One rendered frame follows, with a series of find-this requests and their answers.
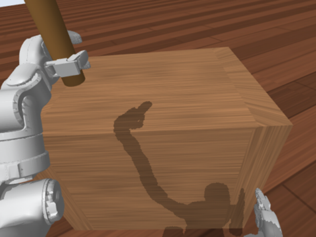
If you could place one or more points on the right robot hand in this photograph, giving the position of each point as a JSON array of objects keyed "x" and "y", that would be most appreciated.
[{"x": 266, "y": 220}]

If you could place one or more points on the left robot arm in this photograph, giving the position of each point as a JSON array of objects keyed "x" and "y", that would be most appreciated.
[{"x": 26, "y": 209}]

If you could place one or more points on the left robot hand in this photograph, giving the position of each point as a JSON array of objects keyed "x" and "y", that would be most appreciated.
[{"x": 34, "y": 51}]

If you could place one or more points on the can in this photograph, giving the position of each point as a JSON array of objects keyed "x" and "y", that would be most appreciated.
[{"x": 51, "y": 26}]

